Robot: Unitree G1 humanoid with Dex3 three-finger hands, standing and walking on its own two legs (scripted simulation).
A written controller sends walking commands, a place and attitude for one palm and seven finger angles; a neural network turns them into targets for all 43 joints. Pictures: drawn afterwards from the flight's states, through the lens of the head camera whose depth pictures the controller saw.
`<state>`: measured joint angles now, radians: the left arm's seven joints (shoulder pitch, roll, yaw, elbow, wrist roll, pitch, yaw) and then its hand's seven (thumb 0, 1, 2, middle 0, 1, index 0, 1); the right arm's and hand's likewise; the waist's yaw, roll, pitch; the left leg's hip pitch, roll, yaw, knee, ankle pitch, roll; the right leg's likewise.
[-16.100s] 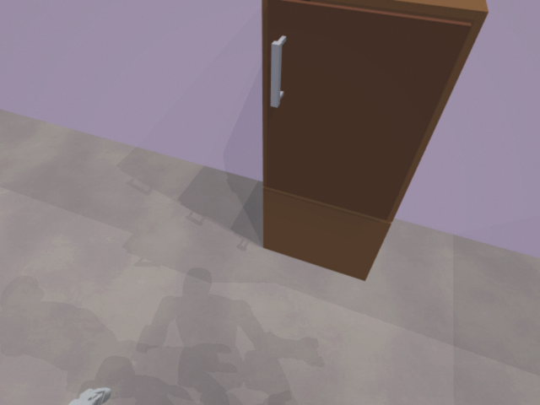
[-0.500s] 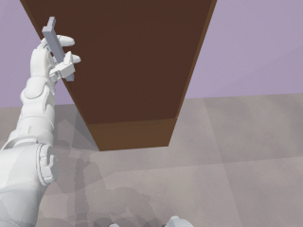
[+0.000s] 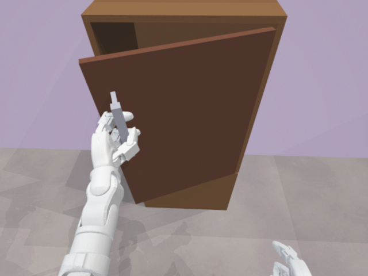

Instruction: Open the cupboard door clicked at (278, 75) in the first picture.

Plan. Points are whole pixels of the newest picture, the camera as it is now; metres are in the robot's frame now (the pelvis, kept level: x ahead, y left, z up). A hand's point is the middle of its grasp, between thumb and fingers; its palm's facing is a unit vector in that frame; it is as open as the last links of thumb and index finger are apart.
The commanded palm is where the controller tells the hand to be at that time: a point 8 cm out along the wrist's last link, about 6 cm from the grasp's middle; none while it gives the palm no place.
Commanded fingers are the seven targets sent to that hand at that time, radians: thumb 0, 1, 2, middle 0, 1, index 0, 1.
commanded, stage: pull the door open along its arc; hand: left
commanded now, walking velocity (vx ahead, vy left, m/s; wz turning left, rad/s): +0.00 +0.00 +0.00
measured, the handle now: (122, 126) +0.42 +0.16 +0.11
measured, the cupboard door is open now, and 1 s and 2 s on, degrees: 21 40 41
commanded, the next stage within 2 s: open thumb and fingers to let go in 0.46 s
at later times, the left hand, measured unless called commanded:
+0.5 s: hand (167, 184) +0.27 +0.04 +0.11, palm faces +0.31 -0.95 -0.02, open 5.9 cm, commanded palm +0.22 +0.09 +0.11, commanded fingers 0.00 0.90 0.90 -0.40 -1.35 -0.40 -1.35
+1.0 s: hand (161, 180) +0.27 +0.05 +0.12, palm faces +0.33 -0.94 -0.01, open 11.0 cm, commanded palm +0.23 +0.09 +0.11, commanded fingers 0.00 -0.50 0.30 -0.29 -1.15 -0.29 -1.15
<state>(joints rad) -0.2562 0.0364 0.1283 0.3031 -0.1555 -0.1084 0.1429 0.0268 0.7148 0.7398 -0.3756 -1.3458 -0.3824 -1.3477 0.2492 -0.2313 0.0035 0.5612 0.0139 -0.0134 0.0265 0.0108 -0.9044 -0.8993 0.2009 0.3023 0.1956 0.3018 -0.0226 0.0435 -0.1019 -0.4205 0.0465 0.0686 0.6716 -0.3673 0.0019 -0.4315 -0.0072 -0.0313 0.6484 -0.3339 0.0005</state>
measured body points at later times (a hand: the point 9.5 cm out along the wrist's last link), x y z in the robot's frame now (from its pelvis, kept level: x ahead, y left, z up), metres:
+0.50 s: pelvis +0.00 -0.03 +0.01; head -0.02 -0.05 +0.45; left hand +0.25 +0.09 +0.12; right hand +0.18 -0.24 -0.09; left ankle -0.02 +0.11 -0.72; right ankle -0.01 -0.12 -0.72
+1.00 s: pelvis -0.01 -0.02 +0.01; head -0.03 -0.04 +0.46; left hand +0.25 +0.10 +0.12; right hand +0.19 -0.21 -0.08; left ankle -0.02 +0.11 -0.72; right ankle -0.01 -0.12 -0.72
